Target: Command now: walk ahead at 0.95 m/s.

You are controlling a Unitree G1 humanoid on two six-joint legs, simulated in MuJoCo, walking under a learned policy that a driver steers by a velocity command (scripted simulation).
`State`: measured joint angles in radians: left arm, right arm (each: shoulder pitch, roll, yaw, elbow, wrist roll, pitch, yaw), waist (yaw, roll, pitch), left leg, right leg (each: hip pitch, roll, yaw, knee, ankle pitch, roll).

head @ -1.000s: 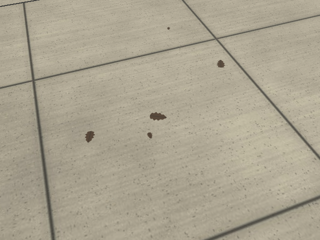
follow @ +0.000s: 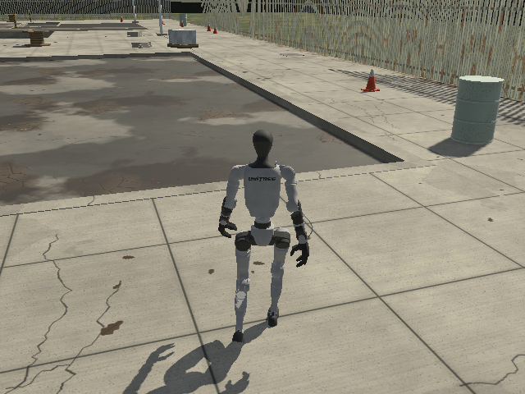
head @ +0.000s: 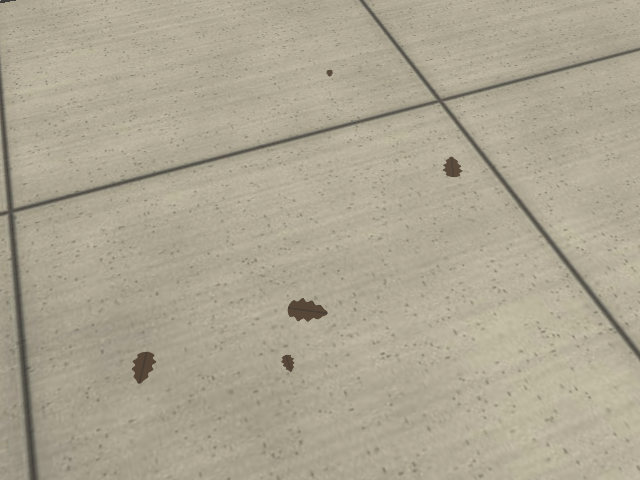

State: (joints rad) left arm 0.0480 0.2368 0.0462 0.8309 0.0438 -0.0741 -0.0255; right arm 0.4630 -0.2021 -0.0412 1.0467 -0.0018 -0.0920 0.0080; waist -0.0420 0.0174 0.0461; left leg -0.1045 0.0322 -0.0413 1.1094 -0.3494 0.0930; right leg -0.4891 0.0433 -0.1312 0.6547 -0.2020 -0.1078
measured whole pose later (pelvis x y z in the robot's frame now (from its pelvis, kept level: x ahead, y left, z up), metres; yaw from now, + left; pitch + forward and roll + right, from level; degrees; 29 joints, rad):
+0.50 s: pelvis +0.47 +0.02 +0.00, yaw +14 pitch +0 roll +1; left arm 0.31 0.22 0.01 0.90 0.03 -0.11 0.02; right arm 0.23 -0.28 -0.06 0.89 -0.02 -0.04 0.03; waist -0.02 0.01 0.05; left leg -0.40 -0.19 0.10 0.60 -0.21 0.22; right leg -0.23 0.01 -0.01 1.39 -0.33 -0.02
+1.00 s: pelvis +0.93 +0.10 +0.02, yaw +40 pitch +2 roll -2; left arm 0.28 0.31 0.05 0.78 0.05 -0.09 0.01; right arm 0.22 -0.37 -0.08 0.76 -0.03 -0.02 0.04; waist 0.00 0.05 0.02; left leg -0.54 0.00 -0.01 1.32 -0.28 0.11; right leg -0.23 -0.02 -0.12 0.47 -0.26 0.02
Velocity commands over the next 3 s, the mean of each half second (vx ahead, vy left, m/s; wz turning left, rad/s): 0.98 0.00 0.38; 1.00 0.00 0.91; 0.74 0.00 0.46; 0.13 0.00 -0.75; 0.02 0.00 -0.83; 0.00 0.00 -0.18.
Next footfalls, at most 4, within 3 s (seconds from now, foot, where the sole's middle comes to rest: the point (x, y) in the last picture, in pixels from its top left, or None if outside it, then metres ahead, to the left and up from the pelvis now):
0.40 left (304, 419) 0.57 0.04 -0.75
0.82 right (311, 241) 1.04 0.01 -0.75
1.28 left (152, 197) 1.21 0.44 -0.75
1.74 right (139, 130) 1.48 0.51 -0.75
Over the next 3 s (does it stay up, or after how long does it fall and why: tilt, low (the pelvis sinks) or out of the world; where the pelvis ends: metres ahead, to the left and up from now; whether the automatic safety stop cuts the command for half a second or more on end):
stays up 1.36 0.55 0.02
